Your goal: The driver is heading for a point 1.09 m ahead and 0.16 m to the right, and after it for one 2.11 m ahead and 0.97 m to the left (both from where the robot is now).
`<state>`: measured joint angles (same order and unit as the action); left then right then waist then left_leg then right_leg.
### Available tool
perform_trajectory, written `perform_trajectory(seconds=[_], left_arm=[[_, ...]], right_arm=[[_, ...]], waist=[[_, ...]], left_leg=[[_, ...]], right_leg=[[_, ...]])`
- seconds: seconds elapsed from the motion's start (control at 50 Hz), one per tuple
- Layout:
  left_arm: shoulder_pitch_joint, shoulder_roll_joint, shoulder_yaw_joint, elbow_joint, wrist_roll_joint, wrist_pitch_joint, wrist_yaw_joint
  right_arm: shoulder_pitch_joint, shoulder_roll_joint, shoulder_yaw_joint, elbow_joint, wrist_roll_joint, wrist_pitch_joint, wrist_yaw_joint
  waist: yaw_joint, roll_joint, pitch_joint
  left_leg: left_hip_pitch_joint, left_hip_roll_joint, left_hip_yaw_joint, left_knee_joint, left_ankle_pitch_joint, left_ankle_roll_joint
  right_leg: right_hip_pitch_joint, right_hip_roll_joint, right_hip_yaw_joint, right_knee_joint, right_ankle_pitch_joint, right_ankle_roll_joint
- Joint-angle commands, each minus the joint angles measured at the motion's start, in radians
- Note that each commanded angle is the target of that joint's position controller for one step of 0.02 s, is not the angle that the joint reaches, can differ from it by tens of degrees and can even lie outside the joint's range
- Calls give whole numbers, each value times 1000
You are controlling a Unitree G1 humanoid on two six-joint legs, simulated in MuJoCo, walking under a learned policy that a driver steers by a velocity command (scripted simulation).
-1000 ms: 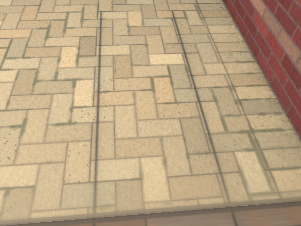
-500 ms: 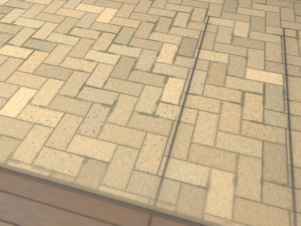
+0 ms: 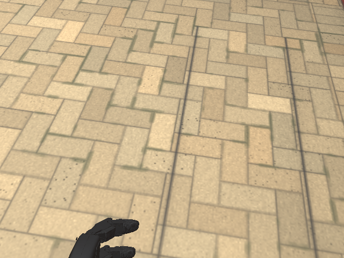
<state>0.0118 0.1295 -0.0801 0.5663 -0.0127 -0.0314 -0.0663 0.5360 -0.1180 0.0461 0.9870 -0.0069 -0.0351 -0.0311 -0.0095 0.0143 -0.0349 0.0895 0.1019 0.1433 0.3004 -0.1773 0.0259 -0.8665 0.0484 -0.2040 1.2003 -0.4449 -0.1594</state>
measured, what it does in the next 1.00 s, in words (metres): climbs, turning right: left foot, then right foot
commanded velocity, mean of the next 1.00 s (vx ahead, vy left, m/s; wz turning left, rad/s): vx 0.49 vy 0.00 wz -0.30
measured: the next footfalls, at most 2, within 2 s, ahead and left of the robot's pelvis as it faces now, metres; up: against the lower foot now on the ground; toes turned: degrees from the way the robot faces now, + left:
left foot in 0.52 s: +0.51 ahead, +0.05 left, +0.00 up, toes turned -23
right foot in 1.00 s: +0.65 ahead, -0.27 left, +0.00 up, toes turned -17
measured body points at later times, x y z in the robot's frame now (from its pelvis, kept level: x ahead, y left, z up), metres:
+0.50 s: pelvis +0.30 +0.00 +0.11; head +0.32 -0.03 +0.56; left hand +0.37 +0.25 -0.01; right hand +0.49 -0.28 +0.06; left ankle +0.47 +0.06 -0.61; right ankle +0.12 -0.06 -0.61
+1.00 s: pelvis +0.55 -0.11 +0.11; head +0.58 -0.12 +0.56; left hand +0.87 -0.03 +0.07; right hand +0.41 -0.33 -0.02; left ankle +0.47 +0.06 -0.61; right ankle +0.62 -0.26 -0.62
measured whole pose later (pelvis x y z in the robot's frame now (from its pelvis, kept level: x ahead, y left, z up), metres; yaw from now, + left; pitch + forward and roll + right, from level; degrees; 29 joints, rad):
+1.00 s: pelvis +0.55 -0.11 +0.11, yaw -18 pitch +3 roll +2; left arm -0.02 0.21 0.00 0.58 -0.01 -0.11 -0.03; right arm 0.50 -0.23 -0.03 0.84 0.02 -0.06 -0.01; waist -0.13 -0.03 -0.01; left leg -0.05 -0.04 -0.07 0.41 -0.41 0.01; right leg -0.48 -0.02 0.04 0.49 -0.06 -0.03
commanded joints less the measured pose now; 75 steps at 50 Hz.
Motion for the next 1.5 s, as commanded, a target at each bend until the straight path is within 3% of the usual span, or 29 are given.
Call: perform_trajectory(seconds=[0.02,0.04,0.08,0.12,0.14,0.2,0.26,0.34,0.46,0.5,0.52,0.54,0.56,0.58,0.62,0.7,0.78,0.92,0.98,1.0,1.02,1.04,1.06,1.1,1.16,1.3,1.42,1.46,1.5], left_arm=[[396,346,145,53,23,19,16],[422,270,123,90,51,7,42],[337,118,90,152,29,-20,27],[271,30,67,193,36,-41,16],[248,34,73,204,21,-42,7],[214,116,89,188,0,-49,12],[291,186,108,184,-1,-70,43],[463,208,127,181,-16,-60,73],[427,232,141,151,-18,-9,87],[370,225,141,120,0,-11,77],[349,173,123,90,28,-23,70],[528,91,99,95,-1,-36,65],[548,173,109,121,-21,-41,70],[412,232,126,97,-22,-45,70],[253,213,128,41,5,-51,67],[275,153,118,43,3,-40,61],[124,140,105,-3,21,-53,62],[-85,172,118,-51,-5,-83,36],[57,233,154,-18,1,-95,43],[211,278,173,6,18,-98,54],[387,362,193,23,29,-86,66],[407,359,193,43,30,-74,59],[379,271,177,38,18,-70,61],[266,198,153,44,13,-70,60],[180,174,156,71,25,-81,55],[216,259,187,152,24,-82,77],[272,336,213,194,-10,-58,79],[269,364,221,201,-21,-45,79],[272,340,211,202,-24,-33,81]], right_arm=[[-95,-159,-42,-195,-37,-79,40],[-112,-181,-68,-192,-21,-115,84],[-332,-120,-49,-332,3,-116,91],[-264,-60,-25,-360,-7,-95,88],[-217,-16,-2,-367,-9,-86,83],[-300,-101,-2,-415,-17,-69,54],[-425,-140,-16,-450,-49,-74,19],[-655,-127,-21,-499,8,-86,23],[-606,-214,-81,-463,22,-114,46],[-392,-271,-114,-410,4,-120,36],[-198,-326,-128,-391,-12,-116,26],[-112,-364,-145,-348,-22,-103,23],[-120,-274,-132,-349,-6,-96,24],[-189,-219,-121,-362,2,-91,16],[-260,-214,-111,-358,-4,-86,23],[-237,-182,-100,-287,8,-96,40],[-206,-241,-109,-254,12,-82,39],[-79,-286,-115,-206,37,-47,26],[-101,-295,-121,-211,30,-30,18],[-121,-268,-113,-231,20,-34,19],[-95,-180,-88,-265,-13,-44,18],[13,-155,-77,-279,30,-57,20],[-43,-244,-106,-262,49,-51,15],[-177,-247,-117,-294,36,-34,16],[-176,-196,-120,-307,28,-1,25],[-337,-174,-109,-366,21,8,49],[-505,-201,-112,-449,25,9,79],[-474,-227,-128,-460,19,15,81],[-209,-312,-182,-390,22,20,71]], waist=[[161,-289,-377],[133,-211,-376],[37,10,-15],[-75,36,42],[-115,27,53],[-127,42,93],[-48,-71,30],[94,-96,8],[56,-159,2],[-42,-147,-138],[-116,-58,-299],[-47,319,-403],[-60,274,-352],[-78,135,-188],[-40,-5,-18],[31,54,29],[2,41,52],[-67,69,54],[23,81,-22],[94,63,-134],[134,-128,-297],[90,-396,-387],[106,-232,-254],[63,-85,-70],[-8,-132,22],[16,-70,64],[68,-71,104],[36,-95,71],[-100,-61,-75]], left_leg=[[-619,-191,-174,1010,72,47],[-723,-189,-373,1389,-4,60],[-919,-131,-310,1586,-23,113],[-962,-74,-281,1676,2,149],[-997,-56,-266,1646,34,145],[-946,-9,-180,1210,69,65],[-832,-25,-101,934,246,-8],[-872,-72,-133,468,208,-65],[-609,-135,-187,143,136,-31],[-261,-84,-189,121,160,44],[56,88,-356,188,124,122],[396,303,-820,111,15,308],[332,323,-955,27,-186,306],[165,277,-800,-1,-199,264],[-113,184,-578,-55,-13,229],[-228,91,-396,-120,154,219],[-291,66,-316,-135,317,212],[-203,96,-379,-47,196,178],[-205,59,-384,127,315,126],[-321,6,-347,324,281,91],[-560,-95,-260,655,-117,47],[-837,-146,-255,907,-424,11],[-923,-89,-286,1025,-351,-6],[-895,-21,-252,1022,-181,-16],[-787,23,-249,952,-104,-31],[-811,32,-227,647,145,-40],[-765,5,-133,413,64,26],[-665,-52,-71,377,-40,65],[-273,-172,-12,282,13,127]], right_leg=[[959,-245,1067,-780,-255,-284],[909,-291,1199,-924,-228,-228],[566,-254,929,-869,-111,-127],[435,-144,663,-831,17,-71],[420,-96,533,-803,105,-47],[298,-35,412,-888,199,-46],[320,-36,438,-949,414,-48],[669,-111,557,-961,414,-50],[844,-157,648,-801,570,-39],[772,-98,577,-562,765,10],[597,-54,520,-310,565,39],[213,92,407,10,-16,127],[100,18,417,187,-64,134],[70,-17,407,239,43,139],[106,-68,367,201,148,136],[122,-133,301,74,179,140],[142,-159,250,-221,330,172],[330,-68,246,-643,441,172],[585,-41,228,-753,372,118],[834,-136,301,-718,405,66],[1151,-369,528,-666,497,0],[1283,-514,923,-819,250,-144],[1175,-475,885,-867,122,-121],[902,-387,613,-914,220,-64],[687,-314,407,-1015,335,-38],[716,-310,171,-1037,497,-24],[849,-355,94,-989,484,24],[885,-354,54,-872,743,45],[787,-276,-23,-493,948,96]])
